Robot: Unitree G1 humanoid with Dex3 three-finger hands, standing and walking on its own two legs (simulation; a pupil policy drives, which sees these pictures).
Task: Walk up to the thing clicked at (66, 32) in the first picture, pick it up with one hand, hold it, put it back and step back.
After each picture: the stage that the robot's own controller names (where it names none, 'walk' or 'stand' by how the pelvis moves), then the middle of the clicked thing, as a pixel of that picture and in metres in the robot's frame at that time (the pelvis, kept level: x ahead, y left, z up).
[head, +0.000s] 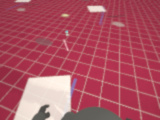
stand; (66, 33) +2.00 +0.63 -0.72
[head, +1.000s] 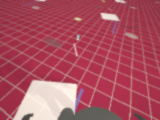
walk; (78, 37) +1.91 +0.27 -0.69
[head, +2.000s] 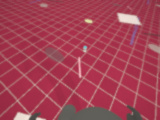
walk; (84, 49) +1.33 +0.07 -0.70
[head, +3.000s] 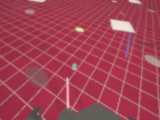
walk; (74, 66) +0.88 +0.17 -0.71
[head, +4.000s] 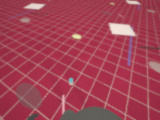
walk; (71, 81) +0.62 +0.21 -0.71
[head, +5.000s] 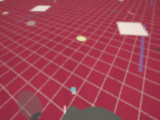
walk; (73, 90) +0.46 +0.22 -0.70
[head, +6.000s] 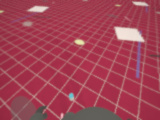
stand; (71, 96) +0.39 +0.19 -0.72
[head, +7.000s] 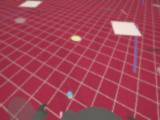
stand; (69, 95) +0.36 +0.22 -0.72
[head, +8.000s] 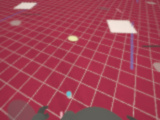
stand; (69, 94) +0.37 +0.24 -0.72
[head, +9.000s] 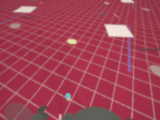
stand; (68, 96) +0.38 +0.23 -0.73
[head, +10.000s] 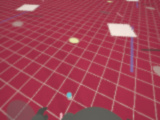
stand; (69, 96) +0.38 +0.22 -0.73
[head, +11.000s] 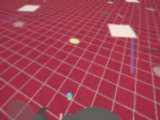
stand; (69, 96) +0.38 +0.22 -0.73
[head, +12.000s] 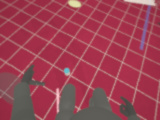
go down; (67, 71) +0.44 +0.20 -0.53
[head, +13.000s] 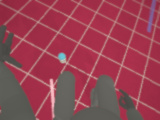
go down; (62, 58) +0.47 +0.24 -0.34
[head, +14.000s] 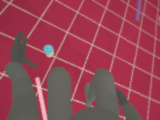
close in; (49, 51) +0.46 +0.26 -0.26
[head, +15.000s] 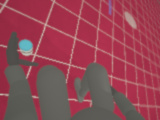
close; (26, 48) +0.45 +0.29 -0.22
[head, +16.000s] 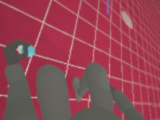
lift; (26, 50) +0.42 +0.28 -0.22
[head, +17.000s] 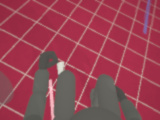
lift; (61, 68) +0.37 +0.23 -0.34
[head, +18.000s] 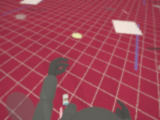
close; (65, 99) +0.32 +0.23 -0.68
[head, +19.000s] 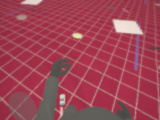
close; (62, 99) +0.30 +0.29 -0.70
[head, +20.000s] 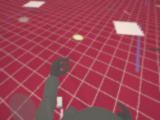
stand; (59, 102) +0.28 +0.33 -0.70
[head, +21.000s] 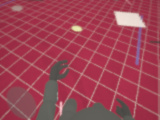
stand; (55, 95) +0.29 +0.37 -0.66
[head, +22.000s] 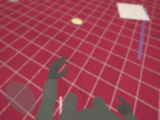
stand; (51, 90) +0.29 +0.41 -0.63
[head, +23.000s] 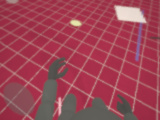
stand; (48, 92) +0.28 +0.44 -0.63
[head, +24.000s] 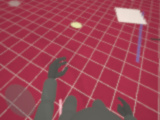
stand; (46, 94) +0.27 +0.47 -0.64
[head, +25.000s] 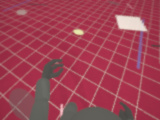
stand; (45, 99) +0.24 +0.50 -0.69
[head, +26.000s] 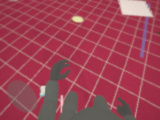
stand; (43, 91) +0.26 +0.53 -0.62
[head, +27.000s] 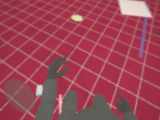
close; (39, 90) +0.26 +0.55 -0.60
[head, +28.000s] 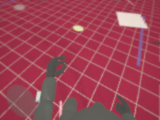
stand; (39, 96) +0.25 +0.57 -0.66
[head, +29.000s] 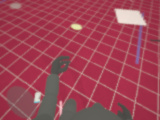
stand; (37, 97) +0.22 +0.59 -0.67
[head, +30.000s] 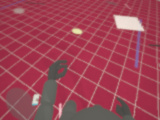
stand; (35, 99) +0.23 +0.60 -0.67
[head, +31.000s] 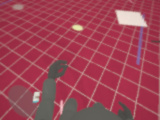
stand; (36, 97) +0.23 +0.61 -0.67
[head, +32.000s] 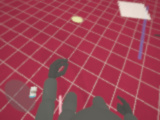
close; (33, 91) +0.23 +0.63 -0.62
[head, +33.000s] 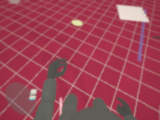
close; (33, 94) +0.23 +0.63 -0.63
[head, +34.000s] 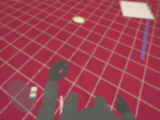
close; (33, 92) +0.23 +0.64 -0.61
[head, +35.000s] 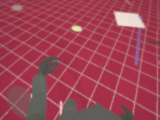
hold; (33, 98) +0.22 +0.64 -0.68
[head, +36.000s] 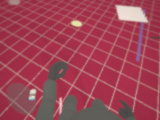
close; (32, 94) +0.23 +0.65 -0.65
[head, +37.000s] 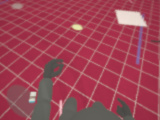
close; (32, 97) +0.23 +0.65 -0.66
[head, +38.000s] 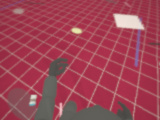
close; (33, 100) +0.22 +0.65 -0.68
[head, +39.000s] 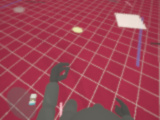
close; (32, 99) +0.22 +0.65 -0.66
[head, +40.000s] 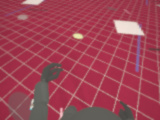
close; (33, 104) +0.20 +0.64 -0.70
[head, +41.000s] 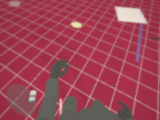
close; (32, 95) +0.23 +0.65 -0.66
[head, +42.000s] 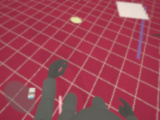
close; (31, 93) +0.23 +0.64 -0.63
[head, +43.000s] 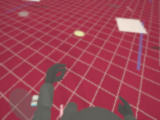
close; (34, 100) +0.23 +0.64 -0.68
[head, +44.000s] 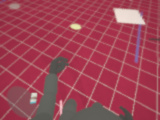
crouch; (33, 97) +0.22 +0.64 -0.68
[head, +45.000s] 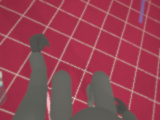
lower; out of the picture +0.24 +0.66 -0.35
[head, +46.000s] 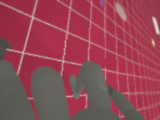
lower; out of the picture +0.13 +0.66 -0.25
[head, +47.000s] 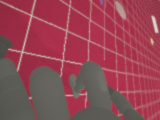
lower; out of the picture +0.12 +0.66 -0.25
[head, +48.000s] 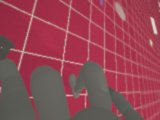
lower; out of the picture +0.12 +0.65 -0.25
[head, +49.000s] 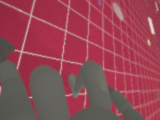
lower; out of the picture +0.12 +0.65 -0.25
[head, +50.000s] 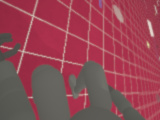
open; out of the picture +0.12 +0.65 -0.25
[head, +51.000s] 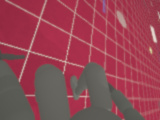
stand; out of the picture +0.13 +0.64 -0.26
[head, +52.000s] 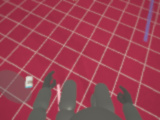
walk; (29, 82) +0.25 +0.63 -0.51
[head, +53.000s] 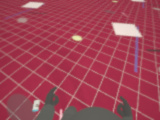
stand; (36, 105) +0.22 +0.61 -0.69
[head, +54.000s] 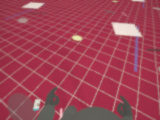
stand; (36, 104) +0.23 +0.61 -0.69
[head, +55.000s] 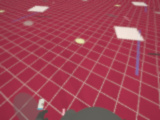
stand; (41, 104) +0.24 +0.59 -0.74
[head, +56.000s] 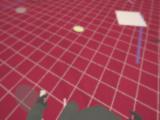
walk; (42, 95) +0.26 +0.59 -0.72
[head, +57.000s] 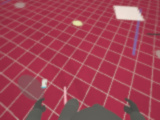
walk; (44, 83) +0.38 +0.62 -0.72
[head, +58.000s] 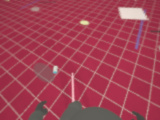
stand; (55, 69) +0.69 +0.60 -0.73
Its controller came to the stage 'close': yes
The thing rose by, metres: 0.01
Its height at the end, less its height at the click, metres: -0.02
